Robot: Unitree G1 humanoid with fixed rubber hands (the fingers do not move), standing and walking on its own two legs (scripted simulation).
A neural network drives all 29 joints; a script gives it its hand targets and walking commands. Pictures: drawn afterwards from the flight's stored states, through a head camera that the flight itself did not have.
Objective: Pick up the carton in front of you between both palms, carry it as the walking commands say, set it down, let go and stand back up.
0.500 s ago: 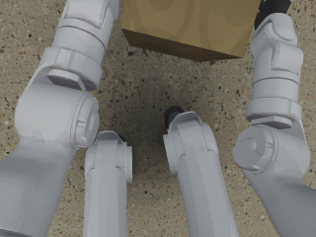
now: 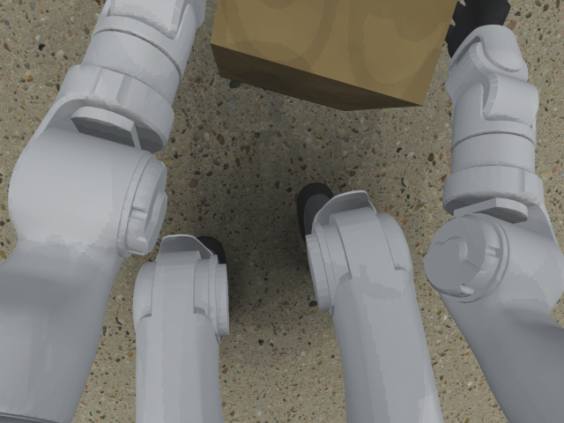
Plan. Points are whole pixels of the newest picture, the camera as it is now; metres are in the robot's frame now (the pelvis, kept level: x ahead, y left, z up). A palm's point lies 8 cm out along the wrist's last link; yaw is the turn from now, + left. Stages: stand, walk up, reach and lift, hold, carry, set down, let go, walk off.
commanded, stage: set down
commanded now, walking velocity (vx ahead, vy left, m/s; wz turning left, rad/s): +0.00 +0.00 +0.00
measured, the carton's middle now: (319, 2) +0.53 -0.16 -0.27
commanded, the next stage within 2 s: let go in 1.96 s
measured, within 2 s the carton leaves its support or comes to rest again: neither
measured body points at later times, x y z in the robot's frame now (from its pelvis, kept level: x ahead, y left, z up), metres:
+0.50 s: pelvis +0.00 +0.00 -0.02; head +0.38 -0.03 +0.21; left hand +0.59 -0.02 -0.20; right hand +0.47 -0.31 -0.20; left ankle +0.08 +0.10 -0.36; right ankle +0.13 -0.14 -0.36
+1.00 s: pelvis -0.01 -0.02 -0.02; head +0.38 -0.06 +0.19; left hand +0.62 -0.02 -0.20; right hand +0.47 -0.36 -0.20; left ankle +0.08 +0.09 -0.36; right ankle +0.13 -0.14 -0.36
